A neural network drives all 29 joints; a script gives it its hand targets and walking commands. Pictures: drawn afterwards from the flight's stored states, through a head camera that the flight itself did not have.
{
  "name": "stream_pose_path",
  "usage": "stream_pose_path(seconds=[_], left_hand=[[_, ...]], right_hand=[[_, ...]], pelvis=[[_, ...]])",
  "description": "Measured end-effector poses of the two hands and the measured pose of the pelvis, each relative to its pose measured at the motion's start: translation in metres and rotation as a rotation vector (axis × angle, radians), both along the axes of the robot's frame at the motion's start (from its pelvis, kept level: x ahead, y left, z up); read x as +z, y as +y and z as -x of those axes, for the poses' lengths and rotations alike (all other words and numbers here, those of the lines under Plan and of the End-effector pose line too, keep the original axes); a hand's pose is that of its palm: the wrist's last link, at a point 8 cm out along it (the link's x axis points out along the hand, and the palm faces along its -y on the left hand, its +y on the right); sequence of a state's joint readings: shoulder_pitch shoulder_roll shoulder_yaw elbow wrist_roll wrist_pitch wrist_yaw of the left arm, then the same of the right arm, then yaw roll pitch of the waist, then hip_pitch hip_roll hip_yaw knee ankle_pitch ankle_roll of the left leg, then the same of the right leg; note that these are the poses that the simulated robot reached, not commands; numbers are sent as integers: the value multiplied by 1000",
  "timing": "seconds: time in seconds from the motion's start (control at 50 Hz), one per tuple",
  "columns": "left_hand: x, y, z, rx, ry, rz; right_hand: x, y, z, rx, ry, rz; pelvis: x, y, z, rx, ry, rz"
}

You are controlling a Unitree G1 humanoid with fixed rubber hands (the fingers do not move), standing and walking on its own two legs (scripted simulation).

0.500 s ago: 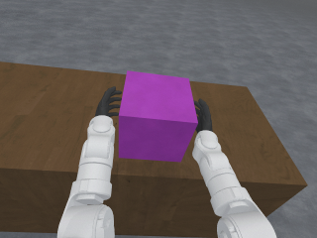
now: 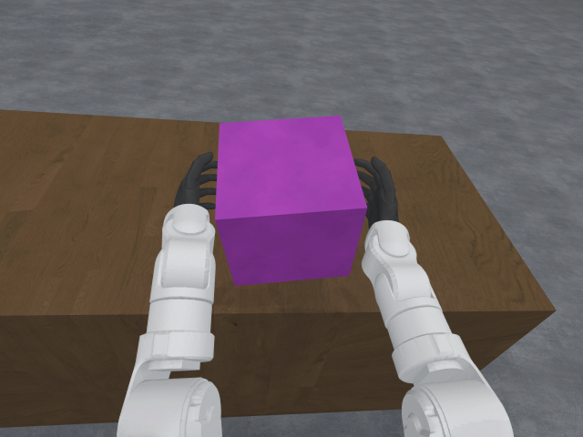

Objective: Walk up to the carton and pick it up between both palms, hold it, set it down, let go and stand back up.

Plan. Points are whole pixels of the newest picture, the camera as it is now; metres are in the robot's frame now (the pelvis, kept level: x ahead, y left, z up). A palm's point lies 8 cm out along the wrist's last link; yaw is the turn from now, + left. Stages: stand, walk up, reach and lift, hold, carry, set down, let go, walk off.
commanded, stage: reach and lift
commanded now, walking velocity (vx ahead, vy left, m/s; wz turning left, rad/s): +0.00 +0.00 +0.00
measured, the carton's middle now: (286, 202) +0.40 +0.01 +0.13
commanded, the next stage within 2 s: hold in 0.50 s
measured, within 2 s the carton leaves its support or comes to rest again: neither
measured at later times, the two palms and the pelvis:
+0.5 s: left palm (195, 203) +0.36 +0.13 +0.15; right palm (390, 214) +0.35 -0.13 +0.15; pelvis +0.00 -0.01 +0.00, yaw +1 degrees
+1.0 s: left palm (180, 200) +0.34 +0.15 +0.17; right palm (388, 208) +0.34 -0.11 +0.18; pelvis -0.01 -0.01 +0.00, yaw +1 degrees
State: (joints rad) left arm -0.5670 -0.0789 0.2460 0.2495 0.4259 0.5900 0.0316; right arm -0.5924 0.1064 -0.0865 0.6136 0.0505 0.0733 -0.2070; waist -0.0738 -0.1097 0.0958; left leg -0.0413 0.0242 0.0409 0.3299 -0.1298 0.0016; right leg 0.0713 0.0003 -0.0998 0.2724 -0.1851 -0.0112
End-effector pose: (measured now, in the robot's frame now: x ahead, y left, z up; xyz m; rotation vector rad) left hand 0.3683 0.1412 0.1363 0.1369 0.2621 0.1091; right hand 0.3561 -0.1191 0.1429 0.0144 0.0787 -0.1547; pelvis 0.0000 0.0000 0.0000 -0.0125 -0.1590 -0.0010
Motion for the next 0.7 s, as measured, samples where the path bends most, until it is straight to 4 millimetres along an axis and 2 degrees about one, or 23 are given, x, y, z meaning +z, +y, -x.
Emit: stream_pose_path(seconds=[0.32,0.58,0.7], left_hand=[[4,-4,2,3,-13,-1],[19,-8,11,5,-30,6],[31,-4,17,20,-64,19]], right_hand=[[2,-5,2,6,-26,-15],[13,-9,11,3,-48,-29],[26,-5,14,14,-84,-21]], pelvis=[[-1,-11,-4,14,-34,-3],[-1,-15,2,15,-56,-7],[-1,-15,6,12,-68,-7]])
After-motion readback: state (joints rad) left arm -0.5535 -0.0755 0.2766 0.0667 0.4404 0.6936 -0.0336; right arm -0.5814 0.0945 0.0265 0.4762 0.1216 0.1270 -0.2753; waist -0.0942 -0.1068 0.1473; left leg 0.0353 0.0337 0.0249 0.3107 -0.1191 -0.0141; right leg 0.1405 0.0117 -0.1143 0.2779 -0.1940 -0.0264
